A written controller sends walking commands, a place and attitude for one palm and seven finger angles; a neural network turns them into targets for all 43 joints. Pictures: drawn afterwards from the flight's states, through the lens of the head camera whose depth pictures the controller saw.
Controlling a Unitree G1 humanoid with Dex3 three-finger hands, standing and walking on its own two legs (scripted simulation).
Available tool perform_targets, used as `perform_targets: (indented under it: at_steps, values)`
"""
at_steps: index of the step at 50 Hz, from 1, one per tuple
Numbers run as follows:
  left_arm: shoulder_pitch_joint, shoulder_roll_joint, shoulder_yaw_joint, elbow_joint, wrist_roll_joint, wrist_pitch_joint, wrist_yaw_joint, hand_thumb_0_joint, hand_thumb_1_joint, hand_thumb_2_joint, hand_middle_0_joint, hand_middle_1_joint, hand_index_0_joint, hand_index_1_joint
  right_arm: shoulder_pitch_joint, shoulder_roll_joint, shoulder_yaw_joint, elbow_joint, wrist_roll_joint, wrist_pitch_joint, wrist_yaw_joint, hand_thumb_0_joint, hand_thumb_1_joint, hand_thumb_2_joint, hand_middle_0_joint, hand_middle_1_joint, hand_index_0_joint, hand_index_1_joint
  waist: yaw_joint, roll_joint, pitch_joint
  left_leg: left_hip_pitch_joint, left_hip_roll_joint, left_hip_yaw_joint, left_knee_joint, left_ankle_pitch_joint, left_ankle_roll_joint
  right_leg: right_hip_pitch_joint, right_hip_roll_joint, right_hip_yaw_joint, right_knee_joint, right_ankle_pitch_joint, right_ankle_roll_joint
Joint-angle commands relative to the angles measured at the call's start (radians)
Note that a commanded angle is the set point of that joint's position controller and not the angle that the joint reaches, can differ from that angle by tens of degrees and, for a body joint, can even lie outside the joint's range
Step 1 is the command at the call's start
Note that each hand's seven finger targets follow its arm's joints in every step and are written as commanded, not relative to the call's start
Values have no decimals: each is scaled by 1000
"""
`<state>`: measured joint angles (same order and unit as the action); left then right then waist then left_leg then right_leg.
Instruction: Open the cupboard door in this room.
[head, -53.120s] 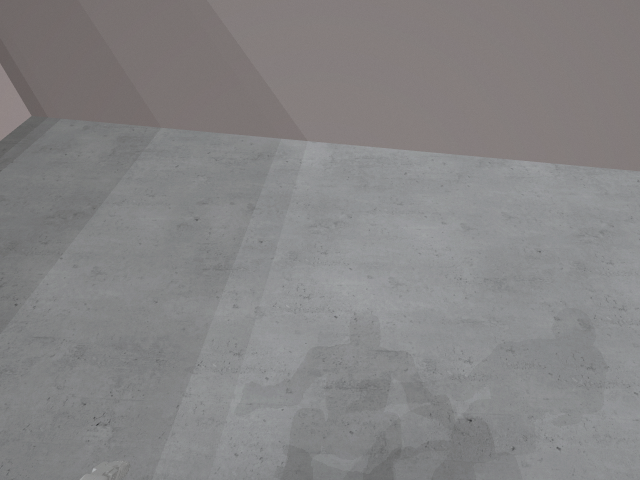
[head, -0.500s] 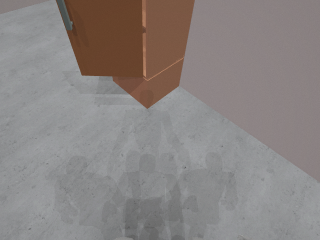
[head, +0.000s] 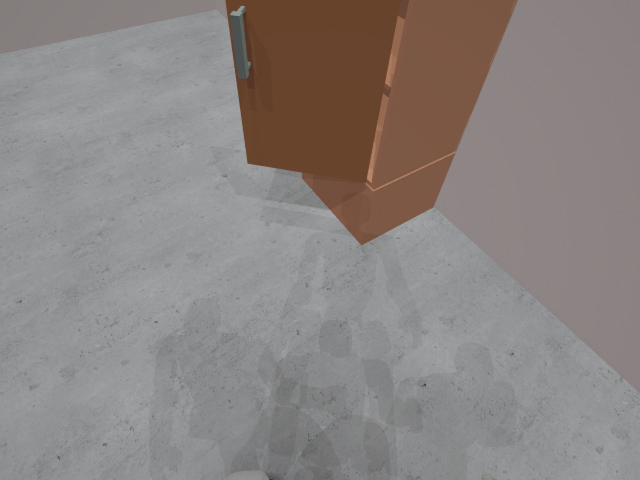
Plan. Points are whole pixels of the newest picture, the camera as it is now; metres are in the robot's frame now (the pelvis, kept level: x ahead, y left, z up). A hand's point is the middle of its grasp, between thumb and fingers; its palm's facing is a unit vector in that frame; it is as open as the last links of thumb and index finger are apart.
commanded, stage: take the last steps up to it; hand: left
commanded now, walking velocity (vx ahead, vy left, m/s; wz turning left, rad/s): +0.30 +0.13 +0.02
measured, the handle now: (242, 42) +1.03 +0.31 +0.00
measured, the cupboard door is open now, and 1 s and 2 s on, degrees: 46 46 46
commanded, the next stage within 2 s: come to a stop and stand still in 1.00 s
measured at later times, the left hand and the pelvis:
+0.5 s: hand (209, 362) +0.29 +0.21 -0.14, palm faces +0.01 -0.98 -0.21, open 7.3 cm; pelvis +0.17 +0.03 +0.00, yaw +0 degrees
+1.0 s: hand (169, 313) +0.37 +0.31 -0.17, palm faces +0.03 -0.98 -0.17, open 7.3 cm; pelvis +0.35 +0.13 +0.01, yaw -3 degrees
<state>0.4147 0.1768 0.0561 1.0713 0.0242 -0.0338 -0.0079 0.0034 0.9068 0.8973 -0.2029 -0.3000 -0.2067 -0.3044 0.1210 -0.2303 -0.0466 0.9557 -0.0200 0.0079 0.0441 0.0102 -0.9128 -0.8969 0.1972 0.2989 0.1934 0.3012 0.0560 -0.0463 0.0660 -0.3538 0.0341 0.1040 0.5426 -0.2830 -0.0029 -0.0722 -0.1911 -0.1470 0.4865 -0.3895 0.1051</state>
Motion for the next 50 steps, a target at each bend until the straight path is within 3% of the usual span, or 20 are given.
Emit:
perform_targets:
  at_steps: [1, 4, 6, 15, 18, 19, 20, 21, 22, 24, 27, 31, 34, 37, 38, 39, 40, 42, 44, 50]
  values:
    - [-167, 93, 17, -157, -4, -5, 3, 0, 900, 900, -200, -300, -200, -300, 399, -265, -60, 40, -14, -27, -49, 0, -900, -900, 200, 300, 200, 300, -209, 292, -167, 506, 384, -522, -282, -74, 245, -619, 101, 56, 723, -251, -88]
    - [-182, 89, 17, -131, 1, 8, -3, 0, 900, 900, -200, -300, -200, -300, 179, -131, -22, -6, -9, -40, -62, 0, -900, -900, 200, 300, 200, 300, -96, 243, -20, 171, 297, -377, -345, -215, 202, -579, 24, 118, 764, -66, -110]
    - [-136, 57, 13, -102, 5, 20, -10, 0, 900, 900, -200, -300, -200, -300, 164, -92, -8, 4, -11, -55, -64, 0, -900, -900, 200, 300, 200, 300, -58, 168, -5, 134, 242, -277, -367, -77, 185, -519, 32, 97, 663, 13, -105]
    - [-272, 66, 10, -160, 3, 20, -13, 0, 900, 900, -200, -300, -200, -300, 229, -85, -9, 69, -12, -64, -53, 0, -900, -900, 200, 300, 200, 300, -48, 112, 29, 155, 222, -182, -370, 52, 211, -338, 91, 58, 234, 109, -105]
    - [-195, 89, 21, -137, 4, 14, -11, 0, 900, 900, -200, -300, -200, -300, 222, -80, -4, 85, -9, -58, -54, 0, -900, -900, 200, 300, 200, 300, -2, 68, 14, 89, 160, -120, -224, 53, 153, -115, 126, 37, 75, 161, -117]
    - [-104, 127, 32, -112, 6, 5, -7, 0, 900, 900, -200, -300, -200, -300, 219, -67, -2, 85, -2, -59, -50, 0, -900, -900, 200, 300, 200, 300, 39, 2, -8, 2, 88, -68, -65, 47, 113, 42, 99, 102, -8, 138, -140]
    - [21, 210, 51, -83, 12, -9, -1, 0, 900, 900, -200, -300, -200, -300, 235, -32, 0, 67, 8, -62, -44, 0, -900, -900, 200, 300, 200, 300, 77, -191, -77, -180, -23, 22, 207, -76, 50, 240, -124, 412, -135, 42, -232]
    - [81, 275, 63, -74, -4, -5, 4, 0, 900, 900, -200, -300, -200, -300, 219, -46, -3, 33, 2, -59, -40, 0, -900, -900, 200, 300, 200, 300, 81, -250, -88, -290, -54, 3, 468, -343, 25, 249, -305, 663, -288, -7, -333]
    - [22, 242, 55, -92, -10, -8, 14, 0, 900, 900, -200, -300, -200, -300, 184, -79, -17, 43, -2, -50, -43, 0, -900, -900, 200, 300, 200, 300, 55, -161, -44, -309, 5, -105, 583, -269, 22, 117, -299, 681, -328, -157, -341]
    - [-103, 154, 37, -124, -10, -11, 23, 0, 900, 900, -200, -300, -200, -300, 138, -48, -20, 44, -6, -39, -36, 0, -900, -900, 200, 300, 200, 300, -4, -69, 37, -305, 74, -138, 582, -99, 5, -53, -227, 481, -341, -94, -302]
    - [-105, 115, 28, -106, -8, -43, 17, 0, 900, 900, -200, -300, -200, -300, 192, 12, -5, 66, -8, -31, -25, 0, -900, -900, 200, 300, 200, 300, -42, -70, -42, -203, 82, -76, 420, 3, -28, -54, -136, 244, -316, 272, -257]
    - [-58, 143, 36, -56, -4, -50, 9, 0, 900, 900, -200, -300, -200, -300, 123, 47, -3, 33, -3, -37, -10, 0, -900, -900, 200, 300, 200, 300, -19, -60, -56, -157, 45, -7, 181, 50, -41, -6, -104, 169, -276, 405, -251]
    - [-55, 163, 37, -33, 1, -42, 6, 0, 900, 900, -200, -300, -200, -300, 69, 36, -6, 3, -1, -45, -2, 0, -900, -900, 200, 300, 200, 300, -13, -124, -22, -80, 19, 14, 76, 66, -25, -57, -100, 159, -259, 295, -228]
    - [-86, 164, 40, -31, -3, -24, 6, 0, 900, 900, -200, -300, -200, -300, 152, -13, -14, 29, -4, -56, -9, 0, -900, -900, 200, 300, 200, 300, -72, -82, -9, 166, -15, 52, -59, 104, -9, -194, -51, 109, -151, 183, -186]
    - [-86, 141, 33, -40, -2, -19, 3, 0, 900, 900, -200, -300, -200, -300, 255, -67, -26, 56, -7, -62, -21, 0, -900, -900, 200, 300, 200, 300, -122, 37, -53, 332, 21, 2, -89, 44, 12, -284, -9, 78, 27, 177, -165]
    - [-69, 85, 23, -65, -7, -14, -1, 0, 900, 900, -200, -300, -200, -300, 372, -176, -53, 81, -20, -66, -37, 0, -900, -900, 200, 300, 200, 300, -162, 299, -112, 473, 244, -296, -160, -39, 90, -474, 115, -9, 315, -55, -120]
    - [-121, 68, 13, -113, -8, -15, 1, 0, 900, 900, -200, -300, -200, -300, 464, -218, -55, 86, -22, -56, -55, 0, -900, -900, 200, 300, 200, 300, -194, 329, -140, 473, 375, -499, -297, -103, 181, -563, 174, 30, 582, -219, -117]
    - [-178, 60, 10, -113, -6, -13, 4, 0, 900, 900, -200, -300, -200, -300, 311, -153, -34, 52, -14, -56, -60, 0, -900, -900, 200, 300, 200, 300, -136, 249, -64, 264, 371, -457, -339, -195, 210, -619, 89, 126, 781, -104, -142]
    - [-127, 60, 11, -79, 2, -2, -7, 0, 900, 900, -200, -300, -200, -300, 203, -76, -9, 31, -11, -70, -66, 0, -900, -900, 200, 300, 200, 300, -70, 201, -27, 138, 304, -301, -363, -83, 161, -542, 51, 137, 729, 10, -130]
    - [-138, 18, -3, -81, 1, 16, -5, 0, 900, 900, -200, -300, -200, -300, 203, -57, -2, 54, -10, -80, -66, 0, -900, -900, 200, 300, 200, 300, -48, 99, -43, 138, 250, -132, -363, 187, 179, -393, 78, 85, 382, 84, -111]
